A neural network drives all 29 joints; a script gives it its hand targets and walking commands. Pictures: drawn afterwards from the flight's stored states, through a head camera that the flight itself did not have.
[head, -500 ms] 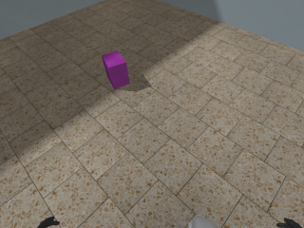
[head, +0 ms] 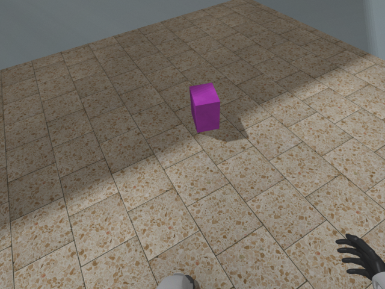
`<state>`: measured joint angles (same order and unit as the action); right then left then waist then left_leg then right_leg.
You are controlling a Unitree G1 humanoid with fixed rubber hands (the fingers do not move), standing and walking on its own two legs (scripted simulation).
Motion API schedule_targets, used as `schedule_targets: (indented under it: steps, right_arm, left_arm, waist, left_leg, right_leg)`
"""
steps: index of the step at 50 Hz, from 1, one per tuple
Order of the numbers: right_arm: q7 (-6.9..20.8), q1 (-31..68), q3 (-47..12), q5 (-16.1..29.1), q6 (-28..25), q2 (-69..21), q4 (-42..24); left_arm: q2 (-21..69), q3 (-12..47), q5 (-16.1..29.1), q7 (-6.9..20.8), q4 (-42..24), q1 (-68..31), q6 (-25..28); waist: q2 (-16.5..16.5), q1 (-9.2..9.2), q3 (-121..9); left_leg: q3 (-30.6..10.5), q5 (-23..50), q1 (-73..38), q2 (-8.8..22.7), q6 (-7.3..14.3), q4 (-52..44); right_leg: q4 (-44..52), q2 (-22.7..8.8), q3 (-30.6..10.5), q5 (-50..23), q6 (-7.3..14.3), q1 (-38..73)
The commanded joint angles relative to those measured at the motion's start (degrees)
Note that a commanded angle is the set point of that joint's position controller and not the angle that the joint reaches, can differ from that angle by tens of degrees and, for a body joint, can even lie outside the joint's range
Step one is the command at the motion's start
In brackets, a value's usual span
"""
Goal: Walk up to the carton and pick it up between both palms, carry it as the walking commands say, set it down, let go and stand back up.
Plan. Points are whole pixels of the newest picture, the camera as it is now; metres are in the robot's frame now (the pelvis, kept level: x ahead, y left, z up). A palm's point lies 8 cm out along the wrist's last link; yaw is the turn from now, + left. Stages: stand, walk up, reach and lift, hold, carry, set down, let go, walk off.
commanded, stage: walk up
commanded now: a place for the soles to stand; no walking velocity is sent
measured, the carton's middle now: (204, 108) +1.32 +0.13 -0.64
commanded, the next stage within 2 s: none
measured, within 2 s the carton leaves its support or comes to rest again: neither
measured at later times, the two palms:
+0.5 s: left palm (83, 186) +0.35 +0.37 -0.06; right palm (360, 255) +0.24 -0.30 -0.09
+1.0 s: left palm (68, 171) +0.41 +0.46 -0.09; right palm (298, 135) +0.56 -0.22 -0.06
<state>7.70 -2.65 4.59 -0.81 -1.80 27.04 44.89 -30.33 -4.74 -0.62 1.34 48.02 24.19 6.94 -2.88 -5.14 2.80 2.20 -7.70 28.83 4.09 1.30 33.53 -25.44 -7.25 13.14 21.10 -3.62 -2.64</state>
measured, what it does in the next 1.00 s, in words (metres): walks ahead: left foot, then right foot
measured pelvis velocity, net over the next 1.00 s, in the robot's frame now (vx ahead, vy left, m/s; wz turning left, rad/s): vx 0.39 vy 0.11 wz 0.02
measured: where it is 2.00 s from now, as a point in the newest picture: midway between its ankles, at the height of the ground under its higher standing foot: (191, 189)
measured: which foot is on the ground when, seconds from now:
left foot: up 0.00-0.02, down 0.04-0.52, up 0.54-0.90, down 0.92-1.00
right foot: down 0.00-0.04, up 0.06-0.50, down 0.52-0.94, up 0.96-1.00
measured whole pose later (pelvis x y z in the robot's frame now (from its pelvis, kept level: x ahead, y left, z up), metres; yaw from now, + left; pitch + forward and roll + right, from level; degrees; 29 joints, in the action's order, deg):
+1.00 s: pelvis +0.39 +0.11 -0.01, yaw +1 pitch -1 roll -1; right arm 4.3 -8.8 5.6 -1.1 -4.5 26.8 43.7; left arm -29.2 -3.3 -0.2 1.2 45.9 22.1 4.9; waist 0.3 -2.9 3.0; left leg 3.4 -10.3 24.2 1.5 2.0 35.9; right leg -55.0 -4.6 -0.1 25.6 2.1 -18.5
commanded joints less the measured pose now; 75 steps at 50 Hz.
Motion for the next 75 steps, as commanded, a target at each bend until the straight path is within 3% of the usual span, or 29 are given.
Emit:
schedule_targets:
  steps: [1,2,3,4,5,8,15,22,24,25,26,27,29,33,41,45,46,47,48,52,58,64,65,66,67,68,69,73,75]
  right_arm:
    - [-1.8,-15.7,4.5,-1.1,-1.3,12.1,1.8]
    - [-3.3,-20.9,6.3,-1.8,-1.5,17.6,1.9]
    - [-4.0,-16.8,6.2,0.7,-1.8,19.3,-0.8]
    - [-4.3,-12.9,5.7,2.1,-1.9,16.4,-1.6]
    - [-4.8,-11.8,5.0,1.6,-2.1,13.8,-2.0]
    - [-5.0,-9.8,3.6,0.9,-3.2,10.2,-2.9]
    - [-4.5,-12.5,3.7,0.4,-3.9,11.2,-3.5]
    - [-4.7,-14.9,3.2,0.3,-3.1,11.6,-2.9]
    - [-5.1,-14.8,2.6,0.5,-3.0,10.5,-3.1]
    - [-5.3,-14.5,1.7,0.6,-3.3,8.3,-4.2]
    - [-5.4,-15.9,0.6,0.4,-3.7,5.7,-6.2]
    - [-5.9,-14.8,1.4,0.0,-3.4,10.1,-5.3]
    - [-6.1,-13.3,1.5,-0.1,-2.7,10.1,-3.4]
    - [-3.8,-12.5,2.0,-0.5,-1.3,7.7,-3.1]
    - [-1.7,-4.0,2.7,-0.4,-1.6,7.0,-4.0]
    - [-2.8,-16.0,4.3,-0.4,-2.4,10.7,0.4]
    - [-3.8,-22.1,5.7,-1.3,-2.8,15.4,1.0]
    - [-4.6,-21.5,6.2,-0.7,-3.2,18.2,-1.0]
    - [-4.6,-18.0,5.8,0.5,-3.2,16.7,-2.0]
    - [-5.1,-10.7,3.7,0.2,-2.9,11.2,-4.0]
    - [-4.2,-12.3,3.7,-0.1,-2.8,12.4,-5.0]
    - [-3.9,-11.9,2.7,0.5,-1.8,11.2,-5.5]
    - [-4.1,-12.3,1.8,0.4,-1.9,9.3,-5.8]
    - [-4.3,-13.0,0.7,0.6,-2.2,6.2,-6.7]
    - [-4.6,-13.8,0.3,0.0,-2.0,6.5,-6.9]
    - [-5.3,-11.0,1.4,-0.6,-1.9,10.8,-6.2]
    - [-5.3,-12.3,1.4,-0.1,-2.0,11.2,-5.0]
    - [-4.3,-13.2,1.7,-0.2,-1.4,8.8,-4.1]
    - [-3.5,-11.7,1.6,-0.1,-1.1,7.4,-4.5]
  left_arm:
    - [-9.1,-1.2,0.7,-0.8,-4.4,-1.7,-0.2]
    - [-3.2,1.1,0.8,-0.6,-6.4,-0.1,-0.1]
    - [-7.6,0.1,0.9,-1.2,-6.3,-0.5,-0.2]
    - [-11.3,-0.5,1.1,-1.3,-4.6,-1.9,-0.7]
    - [-9.7,-0.1,1.3,-1.0,-4.0,-0.9,-0.7]
    - [-7.6,-0.7,1.2,-0.2,-2.1,2.2,-1.1]
    - [-5.9,-1.1,-0.2,1.7,-4.0,-8.8,-2.4]
    - [-4.1,-1.3,0.3,2.2,-4.7,-14.4,-1.9]
    - [-4.4,-1.7,0.3,1.4,-3.3,-8.5,-1.1]
    - [-7.4,-3.0,0.0,0.5,-1.4,0.4,-0.5]
    - [-12.6,-4.4,0.2,-0.3,-1.1,6.6,-0.2]
    - [-14.5,-4.6,1.5,-0.6,-1.6,5.5,-0.4]
    - [-9.8,-3.6,2.2,-1.1,-4.0,-1.5,-0.6]
    - [-10.3,-2.9,0.6,-0.7,-5.4,-5.0,0.0]
    - [-12.4,-3.3,0.4,0.5,-6.4,-4.0,-0.2]
    - [-9.0,-1.2,0.0,0.2,-7.1,-4.2,-0.4]
    - [-4.7,0.2,0.4,0.2,-7.6,-1.4,-0.5]
    - [-4.5,0.5,0.9,-0.3,-7.9,-1.3,-0.8]
    - [-9.5,-0.6,0.4,-1.1,-5.9,-1.7,-1.3]
    - [-8.1,-1.0,0.6,0.0,-2.4,2.8,-1.5]
    - [-6.3,-1.5,-0.4,1.3,-3.4,-3.4,-2.1]
    - [-5.8,-2.2,-0.2,1.3,-2.7,-3.2,-0.9]
    - [-7.0,-2.8,-0.2,0.7,-1.9,0.6,-0.5]
    - [-10.7,-4.0,-0.6,-0.2,-1.3,5.7,0.1]
    - [-14.0,-4.1,-0.1,-0.8,-2.6,6.1,0.5]
    - [-13.7,-4.0,1.0,-0.9,-2.9,3.9,0.2]
    - [-11.6,-3.8,1.5,-1.0,-3.8,1.0,0.2]
    - [-10.9,-3.1,0.6,-0.9,-5.0,-0.7,0.1]
    - [-11.1,-3.0,0.3,-0.6,-5.9,-1.8,0.0]
  waist:
    - [-3.3,12.56,-11.5]
    - [-19.3,13.89,-15.1]
    - [-12.2,11.74,-13.3]
    - [-2.8,10.01,-11.2]
    - [-2.7,8.43,-9.4]
    - [-2.4,5.4,-5.8]
    - [-5.0,7.72,1.3]
    - [-1.3,8.06,1.3]
    - [2.4,4.38,-2.1]
    - [8.7,-0.27,-8.0]
    - [20.9,-2.91,-13.8]
    - [15.7,-2.18,-11.4]
    - [4.4,0.93,-4.9]
    - [9.6,3.92,-0.4]
    - [11.7,2.6,0.4]
    - [1.7,9.86,-4.4]
    - [-13.1,12.6,-8.7]
    - [-14.0,12.07,-6.7]
    - [-3.8,10.24,-5.1]
    - [-6.0,5.21,-1.1]
    - [-7.8,6.71,1.2]
    - [-0.2,4.38,0.3]
    - [4.2,2.03,-1.7]
    - [17.3,-0.94,-4.8]
    - [19.2,-0.26,-2.9]
    - [10.9,0.18,-0.9]
    - [7.1,1.48,0.0]
    - [11.1,3.28,-0.5]
    - [13.4,3.26,-1.0]
  left_leg:
    - [-3.3,-13.3,-32.1,-3.4,6.4,-6.8]
    - [-27.0,-14.8,-43.8,13.4,10.9,-9.5]
    - [-39.3,-12.8,-40.6,18.4,14.2,-15.9]
    - [-30.2,-5.2,-35.3,15.8,13.7,-13.1]
    - [-24.5,4.1,-32.6,13.6,10.6,-12.6]
    - [-12.9,16.8,-21.1,7.7,9.1,-13.1]
    - [-11.8,-10.0,-15.8,7.8,10.0,-22.2]
    - [-10.4,-1.4,-17.9,7.8,8.0,-17.2]
    - [-6.8,14.1,-17.6,5.9,6.1,-5.3]
    - [-2.8,17.2,-10.5,2.1,3.5,9.7]
    - [0.2,-1.9,4.3,-3.7,-0.2,28.2]
    - [-3.3,-22.7,15.1,-6.0,-1.9,36.4]
    - [-9.0,-17.0,14.5,-0.4,-1.5,35.6]
    - [-2.6,-9.1,2.3,-0.1,-1.8,19.7]
    - [1.0,0.2,-7.3,-0.2,-1.2,0.7]
    - [-0.5,-12.7,-26.1,-3.0,2.7,-4.9]
    - [-18.7,-23.8,-34.4,9.5,6.8,-13.7]
    - [-37.1,-26.9,-36.0,18.4,11.5,-20.1]
    - [-33.9,-21.5,-29.8,18.7,13.8,-17.7]
    - [-12.8,-10.2,-15.3,8.4,10.7,-16.2]
    - [-12.7,-21.8,-9.8,9.3,11.9,-19.8]
    - [-9.1,-22.3,-5.1,7.0,8.9,-11.2]
    - [-6.6,-19.8,-0.9,4.9,7.0,-3.1]
    - [-1.3,-16.0,7.8,-0.2,3.9,14.2]
    - [-0.9,-21.1,17.0,-4.7,1.3,25.6]
    - [-5.9,-21.9,18.0,-1.3,0.8,29.7]
    - [-7.1,-18.8,16.7,0.4,0.5,28.3]
    - [-3.6,-13.8,5.7,0.6,-0.9,19.1]
    - [-1.3,-10.7,0.5,0.3,-1.4,13.2]
  right_leg:
    - [-26.4,-4.9,-2.1,-24.1,9.7,-16.8]
    - [-43.0,1.0,-4.1,3.6,7.1,-34.0]
    - [-45.4,4.0,-11.1,8.8,7.0,-41.1]
    - [-45.2,-0.3,-14.2,2.3,7.3,-38.4]
    - [-43.3,-0.4,-13.9,0.1,7.0,-37.5]
    - [-36.1,-1.4,-13.7,-2.5,5.2,-28.3]
    - [-17.6,-1.6,-12.0,-11.4,4.0,-28.5]
    - [-7.5,3.0,-9.6,-11.5,5.6,-21.6]
    - [-0.1,5.0,-9.3,-12.3,7.1,-10.1]
    - [1.2,1.7,-14.9,-12.9,10.0,4.4]
    - [2.4,-13.4,-35.5,-11.3,15.7,17.5]
    - [4.3,-19.9,-47.0,-13.8,23.6,19.0]
    - [4.9,-16.1,-33.7,-19.9,21.2,8.2]
    - [8.7,-7.6,-18.2,-21.9,16.7,-8.2]
    - [9.8,-7.3,-17.1,-1.0,15.0,-15.1]
    - [-12.0,-3.5,-12.4,-7.4,11.9,-22.7]
    - [-33.1,2.2,-7.3,-3.3,8.4,-31.2]
    - [-40.3,8.3,-11.6,8.5,6.5,-42.6]
    - [-42.1,4.1,-16.6,5.8,6.9,-39.0]
    - [-31.2,0.7,-13.1,0.7,4.8,-28.3]
    - [-18.1,1.5,-10.5,-5.8,4.0,-23.4]
    - [-5.7,5.3,-8.7,-8.6,5.7,-9.9]
    - [-3.2,4.8,-11.8,-5.6,7.3,-1.7]
    - [3.6,-4.9,-28.0,4.3,11.1,7.5]
    - [9.1,-15.9,-46.7,3.7,16.7,9.3]
    - [8.0,-18.3,-46.8,-1.9,20.8,6.3]
    - [7.4,-16.0,-40.9,-7.0,20.3,4.3]
    - [5.5,-9.4,-23.8,-26.8,17.3,-3.6]
    - [5.0,-7.0,-18.4,-26.5,16.5,-7.2]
